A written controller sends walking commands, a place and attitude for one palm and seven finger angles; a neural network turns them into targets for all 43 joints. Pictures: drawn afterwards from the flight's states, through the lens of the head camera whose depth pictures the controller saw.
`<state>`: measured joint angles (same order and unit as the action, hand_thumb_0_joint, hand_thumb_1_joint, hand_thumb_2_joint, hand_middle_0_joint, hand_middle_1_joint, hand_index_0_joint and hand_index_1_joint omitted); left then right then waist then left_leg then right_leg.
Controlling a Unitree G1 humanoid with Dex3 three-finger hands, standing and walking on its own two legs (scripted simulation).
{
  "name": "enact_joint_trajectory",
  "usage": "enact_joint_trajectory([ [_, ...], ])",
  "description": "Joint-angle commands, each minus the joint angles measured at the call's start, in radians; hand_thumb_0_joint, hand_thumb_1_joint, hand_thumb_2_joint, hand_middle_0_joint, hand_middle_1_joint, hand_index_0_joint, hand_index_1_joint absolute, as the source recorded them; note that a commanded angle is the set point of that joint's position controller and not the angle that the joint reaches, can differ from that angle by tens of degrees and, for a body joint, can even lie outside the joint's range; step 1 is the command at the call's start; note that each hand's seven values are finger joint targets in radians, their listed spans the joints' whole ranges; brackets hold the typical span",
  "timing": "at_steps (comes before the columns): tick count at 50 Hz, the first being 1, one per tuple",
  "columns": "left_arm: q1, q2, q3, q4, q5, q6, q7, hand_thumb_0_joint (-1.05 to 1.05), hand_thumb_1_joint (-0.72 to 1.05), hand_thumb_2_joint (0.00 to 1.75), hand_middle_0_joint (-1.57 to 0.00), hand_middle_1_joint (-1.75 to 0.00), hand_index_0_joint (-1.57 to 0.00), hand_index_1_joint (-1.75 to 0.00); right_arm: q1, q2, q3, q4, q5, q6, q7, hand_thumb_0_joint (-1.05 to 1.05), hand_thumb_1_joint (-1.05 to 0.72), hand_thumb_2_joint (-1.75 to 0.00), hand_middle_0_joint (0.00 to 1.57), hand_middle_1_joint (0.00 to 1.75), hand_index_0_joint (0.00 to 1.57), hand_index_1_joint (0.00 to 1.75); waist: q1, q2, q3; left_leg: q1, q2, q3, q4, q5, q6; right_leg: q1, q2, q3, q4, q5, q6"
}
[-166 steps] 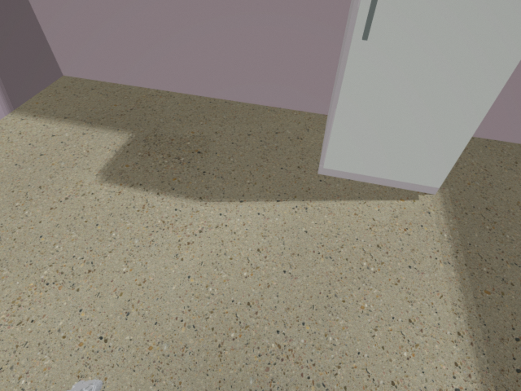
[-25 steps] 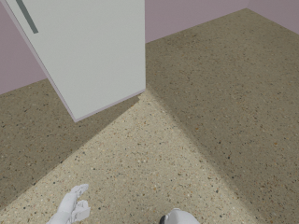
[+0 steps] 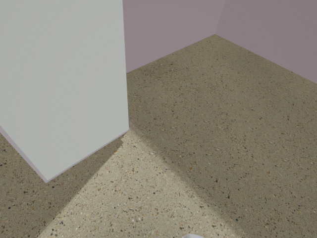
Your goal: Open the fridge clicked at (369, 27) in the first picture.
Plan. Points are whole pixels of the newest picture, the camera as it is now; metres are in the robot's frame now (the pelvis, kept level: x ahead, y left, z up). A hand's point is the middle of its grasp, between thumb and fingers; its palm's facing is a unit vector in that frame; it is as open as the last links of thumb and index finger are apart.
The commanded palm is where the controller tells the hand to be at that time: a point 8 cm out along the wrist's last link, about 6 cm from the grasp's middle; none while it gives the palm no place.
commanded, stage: walk to a spot facing it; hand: left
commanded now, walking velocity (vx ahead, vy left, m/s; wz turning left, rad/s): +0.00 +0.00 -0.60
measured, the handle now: out of the picture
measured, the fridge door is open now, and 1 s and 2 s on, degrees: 0 0 0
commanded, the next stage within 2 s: turn to face it in 0.22 s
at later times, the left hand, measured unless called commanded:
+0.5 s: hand (128, 190) +0.28 +0.12 -0.16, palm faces -0.24 -0.94 -0.25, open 7.4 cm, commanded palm none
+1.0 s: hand (91, 214) +0.20 +0.21 -0.17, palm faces +0.09 -0.97 -0.24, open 7.4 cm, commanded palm none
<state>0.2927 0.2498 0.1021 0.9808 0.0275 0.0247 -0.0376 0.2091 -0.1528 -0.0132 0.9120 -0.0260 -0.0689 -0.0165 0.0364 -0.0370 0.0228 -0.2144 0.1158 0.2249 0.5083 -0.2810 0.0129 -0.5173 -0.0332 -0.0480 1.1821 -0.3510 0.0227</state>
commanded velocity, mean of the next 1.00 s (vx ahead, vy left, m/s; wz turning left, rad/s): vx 0.00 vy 0.00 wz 0.25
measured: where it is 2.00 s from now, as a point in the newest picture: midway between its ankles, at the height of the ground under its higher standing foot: outside the picture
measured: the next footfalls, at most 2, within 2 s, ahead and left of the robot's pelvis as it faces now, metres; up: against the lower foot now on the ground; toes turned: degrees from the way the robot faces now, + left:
right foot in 0.30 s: +0.17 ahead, -0.14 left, +0.00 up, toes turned -18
left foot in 0.68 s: +0.22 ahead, +0.07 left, +0.00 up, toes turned +3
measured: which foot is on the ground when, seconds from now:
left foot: down 0.00-0.28, up 0.30-0.66, down 0.68-1.00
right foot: up 0.00-0.28, down 0.30-0.70, up 0.72-1.00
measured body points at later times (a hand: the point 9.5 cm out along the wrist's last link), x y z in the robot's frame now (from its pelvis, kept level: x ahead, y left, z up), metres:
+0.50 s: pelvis +0.12 -0.04 -0.01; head +0.15 -0.06 +0.44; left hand +0.30 +0.17 -0.14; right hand +0.09 -0.28 -0.17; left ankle +0.13 +0.12 -0.67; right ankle +0.13 -0.13 -0.74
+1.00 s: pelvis +0.15 -0.01 +0.00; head +0.19 +0.02 +0.45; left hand +0.20 +0.26 -0.15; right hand +0.20 -0.25 -0.13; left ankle +0.18 +0.07 -0.74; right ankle +0.11 -0.19 -0.66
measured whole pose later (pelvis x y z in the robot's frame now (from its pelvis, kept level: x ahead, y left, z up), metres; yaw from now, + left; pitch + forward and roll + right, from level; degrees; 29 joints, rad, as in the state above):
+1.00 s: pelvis +0.15 -0.01 +0.00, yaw +3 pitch +2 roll -2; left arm 0.19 0.26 0.10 0.98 0.01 0.05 0.02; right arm 0.25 -0.18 -0.05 0.95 -0.02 0.01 -0.01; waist -0.02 -0.02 0.06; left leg -0.30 -0.02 0.02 0.45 -0.18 0.07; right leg -0.46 -0.07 0.00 1.04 -0.39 0.09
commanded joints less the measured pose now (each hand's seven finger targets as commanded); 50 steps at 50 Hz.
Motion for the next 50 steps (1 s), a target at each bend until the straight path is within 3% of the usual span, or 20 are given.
enact_joint_trajectory([
  [1,-0.052,-0.006,-0.005,-0.094,-0.001,-0.001,-0.005,0.0,0.9,0.9,-0.2,-0.3,-0.2,-0.3,0.11,-0.164,-0.047,0.005,0.005,-0.003,-0.015,0.0,-0.9,-0.9,0.2,0.3,0.2,0.3,-0.038,0.189,0.0,0.13,0.235,-0.051,-0.189,0.606,0.055,-0.123,-0.053,-0.01,-0.019,0.068,0.029],
  [9,-0.212,-0.013,-0.013,-0.146,0.001,0.002,-0.001,0.0,0.9,0.9,-0.2,-0.3,-0.2,-0.3,0.144,-0.192,-0.079,0.034,-0.003,0.033,-0.007,0.0,-0.9,-0.9,0.2,0.3,0.2,0.3,-0.088,0.241,0.029,0.172,0.257,0.046,-0.094,0.637,0.065,-0.003,-0.018,-0.096,-0.406,0.07,0.008],
  [12,-0.114,0.022,-0.005,-0.131,0.003,-0.014,0.006,0.0,0.9,0.9,-0.2,-0.3,-0.2,-0.3,0.111,-0.228,-0.092,0.016,0.002,0.042,-0.004,0.0,-0.9,-0.9,0.2,0.3,0.2,0.3,-0.019,0.221,-0.035,0.17,0.257,0.081,0.116,0.775,0.027,0.186,0.032,-0.122,-0.55,0.097,-0.032],
  [13,-0.005,0.073,0.007,-0.104,0.005,-0.029,0.012,0.0,0.9,0.9,-0.2,-0.3,-0.2,-0.3,0.106,-0.227,-0.09,0.001,0.01,0.044,0.002,0.0,-0.9,-0.9,0.2,0.3,0.2,0.3,0.045,0.135,-0.103,0.064,0.235,0.093,0.323,0.713,-0.016,0.406,0.019,-0.092,-0.669,0.243,-0.055],
  [14,0.095,0.198,0.028,-0.081,0.008,-0.046,0.028,0.0,0.9,0.9,-0.2,-0.3,-0.2,-0.3,0.126,-0.17,-0.076,-0.033,0.022,0.049,0.014,0.0,-0.9,-0.9,0.2,0.3,0.2,0.3,0.078,-0.142,-0.214,-0.255,0.111,0.093,0.617,0.096,-0.075,0.707,-0.228,0.241,-0.673,0.662,-0.153],
  [15,0.154,0.263,0.039,-0.057,-0.022,-0.041,0.038,0.0,0.9,0.9,-0.2,-0.3,-0.2,-0.3,0.08,-0.138,-0.066,-0.066,0.022,0.052,0.001,0.0,-0.9,-0.9,0.2,0.3,0.2,0.3,0.088,-0.204,-0.269,-0.406,-0.002,-0.036,0.849,-0.396,-0.104,0.74,-0.405,0.443,-0.679,1.139,-0.269],
  [16,0.13,0.253,0.038,-0.069,-0.025,-0.035,0.052,0.0,0.9,0.9,-0.2,-0.3,-0.2,-0.3,0.054,-0.143,-0.058,-0.07,0.025,0.057,-0.012,0.0,-0.9,-0.9,0.2,0.3,0.2,0.3,0.083,-0.18,-0.293,-0.397,0.023,-0.18,0.866,-0.361,-0.09,0.685,-0.385,0.418,-0.707,1.042,-0.281],
  [17,0.032,0.212,0.024,-0.093,-0.022,-0.026,0.06,0.0,0.9,0.9,-0.2,-0.3,-0.2,-0.3,0.047,-0.138,-0.06,-0.057,0.021,0.066,-0.014,0.0,-0.9,-0.9,0.2,0.3,0.2,0.3,0.044,-0.135,-0.233,-0.403,0.038,-0.209,0.878,-0.301,-0.084,0.595,-0.362,0.385,-0.744,0.806,-0.269],
  [19,-0.124,0.111,-0.007,-0.122,-0.014,-0.027,0.074,0.0,0.9,0.9,-0.2,-0.3,-0.2,-0.3,0.094,-0.125,-0.05,0.007,0.006,0.087,-0.011,0.0,-0.9,-0.9,0.2,0.3,0.2,0.3,-0.041,-0.016,-0.144,-0.313,0.053,-0.208,0.793,-0.164,-0.081,0.38,-0.27,0.207,-0.789,0.643,-0.207],
  [22,-0.173,0.077,-0.036,-0.107,-0.004,-0.042,0.073,0.0,0.9,0.9,-0.2,-0.3,-0.2,-0.3,0.191,-0.089,-0.03,0.066,0.005,0.103,-0.006,0.0,-0.9,-0.9,0.2,0.3,0.2,0.3,-0.093,-0.051,-0.107,-0.204,0.02,-0.188,0.618,-0.118,-0.075,0.251,-0.219,0.073,-0.811,0.602,-0.178],
  [29,-0.121,0.094,-0.03,-0.063,-0.005,-0.027,0.072,0.0,0.9,0.9,-0.2,-0.3,-0.2,-0.3,0.072,-0.083,-0.034,0.045,0.015,0.096,0.012,0.0,-0.9,-0.9,0.2,0.3,0.2,0.3,-0.031,-0.121,-0.001,-0.166,-0.021,-0.129,0.303,-0.118,-0.064,0.283,-0.271,0.034,-0.83,0.419,-0.177],
  [32,-0.122,0.094,-0.018,-0.072,-0.011,-0.018,0.076,0.0,0.9,0.9,-0.2,-0.3,-0.2,-0.3,0.094,-0.084,-0.042,0.042,0.009,0.095,0.017,0.0,-0.9,-0.9,0.2,0.3,0.2,0.3,-0.049,-0.082,0.011,-0.066,-0.025,-0.107,0.138,-0.005,-0.054,0.23,-0.271,-0.008,-0.754,0.318,-0.125],
  [33,-0.124,0.084,-0.017,-0.081,-0.015,-0.011,0.074,0.0,0.9,0.9,-0.2,-0.3,-0.2,-0.3,0.123,-0.105,-0.048,0.044,0.008,0.092,0.021,0.0,-0.9,-0.9,0.2,0.3,0.2,0.3,-0.065,-0.008,0.005,0.001,-0.003,-0.135,0.035,0.088,-0.038,0.177,-0.249,-0.042,-0.681,0.223,-0.082],
  [34,-0.101,0.035,-0.018,-0.097,-0.018,-0.001,0.07,0.0,0.9,0.9,-0.2,-0.3,-0.2,-0.3,0.153,-0.171,-0.061,0.034,0.003,0.085,0.023,0.0,-0.9,-0.9,0.2,0.3,0.2,0.3,-0.07,0.231,0.005,0.02,0.139,-0.379,-0.091,0.238,0.028,0.076,-0.14,-0.109,-0.512,0.002,-0.014],
  [35,-0.125,-0.003,-0.027,-0.134,-0.022,0.0,0.069,0.0,0.9,0.9,-0.2,-0.3,-0.2,-0.3,0.182,-0.239,-0.075,0.019,-0.008,0.082,0.017,0.0,-0.9,-0.9,0.2,0.3,0.2,0.3,-0.09,0.404,0.018,0.008,0.314,-0.624,-0.228,0.401,0.153,-0.017,-0.039,-0.118,-0.282,-0.264,0.04],
  [36,-0.169,0.015,-0.024,-0.136,-0.009,0.007,0.075,0.0,0.9,0.9,-0.2,-0.3,-0.2,-0.3,0.193,-0.249,-0.082,0.036,-0.01,0.079,0.001,0.0,-0.9,-0.9,0.2,0.3,0.2,0.3,-0.111,0.365,-0.017,-0.007,0.306,-0.666,-0.259,0.334,0.18,-0.024,-0.037,-0.007,-0.112,-0.272,0.029],
  [37,-0.188,0.019,-0.014,-0.135,-0.008,0.004,0.069,0.0,0.9,0.9,-0.2,-0.3,-0.2,-0.3,0.158,-0.234,-0.081,0.025,-0.006,0.078,-0.003,0.0,-0.9,-0.9,0.2,0.3,0.2,0.3,-0.092,0.275,-0.015,-0.011,0.264,-0.629,-0.244,0.269,0.172,-0.062,-0.044,0.036,-0.034,-0.201,0.025],
  [40,-0.137,0.021,-0.007,-0.1,-0.007,-0.005,0.053,0.0,0.9,0.9,-0.2,-0.3,-0.2,-0.3,0.07,-0.193,-0.07,-0.01,0.0,0.061,-0.007,0.0,-0.9,-0.9,0.2,0.3,0.2,0.3,-0.054,0.148,-0.078,0.062,0.156,-0.45,-0.201,0.354,0.13,-0.059,-0.058,0.049,-0.025,-0.038,0.044],
  [44,-0.142,0.029,-0.003,-0.091,-0.011,-0.001,0.056,0.0,0.9,0.9,-0.2,-0.3,-0.2,-0.3,0.11,-0.207,-0.081,-0.002,0.007,0.058,-0.009,0.0,-0.9,-0.9,0.2,0.3,0.2,0.3,-0.073,0.144,-0.115,0.161,0.129,-0.447,-0.176,0.491,0.138,-0.061,-0.051,0.05,-0.086,-0.03,0.068],
  [50,-0.165,0.047,-0.003,-0.109,-0.015,0.005,0.06,0.0,0.9,0.9,-0.2,-0.3,-0.2,-0.3,0.095,-0.241,-0.098,-0.01,0.004,0.073,-0.001,0.0,-0.9,-0.9,0.2,0.3,0.2,0.3,-0.084,0.174,-0.102,0.151,0.118,-0.52,-0.18,0.394,0.156,-0.033,-0.04,0.059,-0.189,-0.062,0.083],
])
